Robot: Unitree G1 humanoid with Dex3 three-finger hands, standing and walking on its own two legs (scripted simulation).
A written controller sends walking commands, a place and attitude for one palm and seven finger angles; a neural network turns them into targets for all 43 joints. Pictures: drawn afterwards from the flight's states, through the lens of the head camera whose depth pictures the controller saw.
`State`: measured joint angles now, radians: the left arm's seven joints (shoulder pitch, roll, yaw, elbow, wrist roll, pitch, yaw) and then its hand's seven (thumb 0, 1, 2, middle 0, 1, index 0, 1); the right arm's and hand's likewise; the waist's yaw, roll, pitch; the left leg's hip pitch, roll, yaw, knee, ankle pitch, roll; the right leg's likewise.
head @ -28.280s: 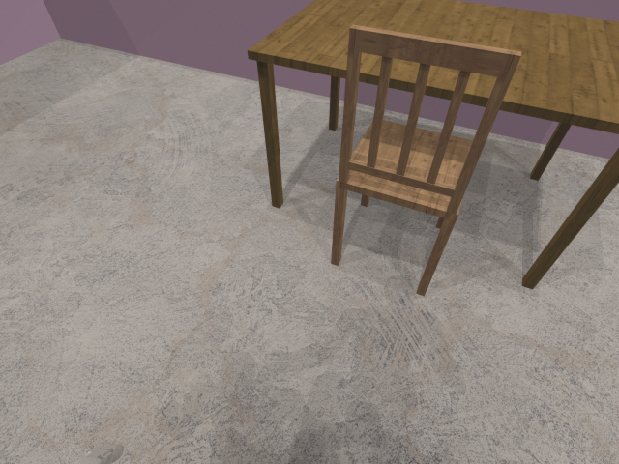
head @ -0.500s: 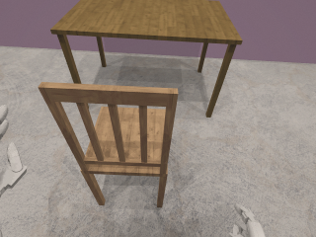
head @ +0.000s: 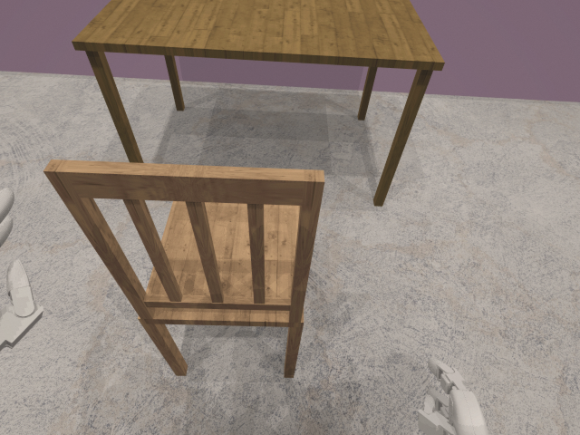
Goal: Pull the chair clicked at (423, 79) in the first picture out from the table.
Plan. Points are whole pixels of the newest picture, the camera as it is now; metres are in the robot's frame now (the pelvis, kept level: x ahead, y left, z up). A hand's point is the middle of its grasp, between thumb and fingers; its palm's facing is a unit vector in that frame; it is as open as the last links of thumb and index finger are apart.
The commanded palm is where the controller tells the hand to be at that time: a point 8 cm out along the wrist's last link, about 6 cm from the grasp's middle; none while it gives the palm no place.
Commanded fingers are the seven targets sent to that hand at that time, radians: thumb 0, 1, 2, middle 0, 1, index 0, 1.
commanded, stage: stop stepping back and stand still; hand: left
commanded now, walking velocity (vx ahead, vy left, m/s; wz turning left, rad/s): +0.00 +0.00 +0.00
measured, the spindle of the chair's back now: (208, 257) +0.42 +0.18 -0.07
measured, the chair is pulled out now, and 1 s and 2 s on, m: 0.60 0.60 0.60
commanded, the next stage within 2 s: let the arm hang, fingers relaxed in 0.06 s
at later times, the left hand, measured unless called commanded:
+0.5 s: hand out of the picture +0.00 +0.18 -0.18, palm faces +0.08 -0.98 -0.18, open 6.9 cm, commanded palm none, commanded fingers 0.00 0.90 0.90 -0.20 -0.30 -0.20 -0.30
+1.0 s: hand out of the picture -0.07 +0.14 -0.18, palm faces +0.08 -0.98 -0.17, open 7.4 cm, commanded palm none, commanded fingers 0.00 0.90 0.90 -0.20 -0.30 -0.20 -0.30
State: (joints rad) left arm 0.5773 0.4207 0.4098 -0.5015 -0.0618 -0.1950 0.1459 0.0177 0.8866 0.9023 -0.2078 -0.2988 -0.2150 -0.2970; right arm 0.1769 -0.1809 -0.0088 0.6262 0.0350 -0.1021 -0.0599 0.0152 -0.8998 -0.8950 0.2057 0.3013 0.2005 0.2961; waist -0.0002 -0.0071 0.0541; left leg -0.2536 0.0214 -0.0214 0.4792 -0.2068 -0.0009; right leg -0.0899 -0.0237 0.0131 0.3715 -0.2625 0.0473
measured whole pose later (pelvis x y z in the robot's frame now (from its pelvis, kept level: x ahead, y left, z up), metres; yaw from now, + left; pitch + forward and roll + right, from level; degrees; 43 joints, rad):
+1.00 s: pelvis -0.03 -0.02 -0.01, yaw +2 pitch -1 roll -1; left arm 0.38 0.11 -0.01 1.07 0.01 0.02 0.03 0.01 0.91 0.90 -0.19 -0.30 -0.20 -0.29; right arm 0.37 -0.11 -0.02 1.07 -0.01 0.01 -0.03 0.01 -0.90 -0.89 0.20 0.30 0.20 0.30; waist 0.00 0.03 0.02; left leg -0.33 0.01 -0.06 0.53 -0.18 -0.02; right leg -0.20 -0.03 -0.02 0.54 -0.31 0.02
